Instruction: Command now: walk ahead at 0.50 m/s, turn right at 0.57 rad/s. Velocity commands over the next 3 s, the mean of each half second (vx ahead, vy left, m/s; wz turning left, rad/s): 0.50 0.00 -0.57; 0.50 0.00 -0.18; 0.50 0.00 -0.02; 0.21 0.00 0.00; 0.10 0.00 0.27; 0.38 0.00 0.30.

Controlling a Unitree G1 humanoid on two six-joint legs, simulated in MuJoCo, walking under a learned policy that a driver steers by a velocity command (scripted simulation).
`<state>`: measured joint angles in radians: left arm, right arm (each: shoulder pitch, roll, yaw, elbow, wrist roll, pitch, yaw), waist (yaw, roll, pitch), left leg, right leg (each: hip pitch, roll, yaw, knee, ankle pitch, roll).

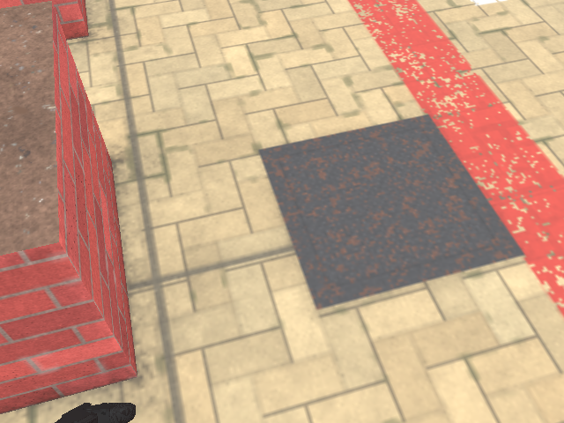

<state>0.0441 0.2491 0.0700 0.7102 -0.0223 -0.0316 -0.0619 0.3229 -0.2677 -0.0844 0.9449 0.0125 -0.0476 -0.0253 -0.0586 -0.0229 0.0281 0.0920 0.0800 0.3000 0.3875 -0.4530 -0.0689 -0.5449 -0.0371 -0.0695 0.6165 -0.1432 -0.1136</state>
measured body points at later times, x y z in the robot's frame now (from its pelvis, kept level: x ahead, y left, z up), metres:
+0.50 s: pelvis +0.29 -0.01 +0.01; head +0.31 -0.03 +0.46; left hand +0.40 +0.26 -0.10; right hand +0.45 -0.31 -0.07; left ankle +0.45 +0.06 -0.72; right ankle +0.13 -0.09 -0.72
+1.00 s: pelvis +0.53 -0.11 +0.01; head +0.56 -0.13 +0.46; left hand +0.84 -0.01 -0.05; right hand +0.39 -0.37 -0.12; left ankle +0.45 +0.06 -0.72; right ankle +0.61 -0.28 -0.71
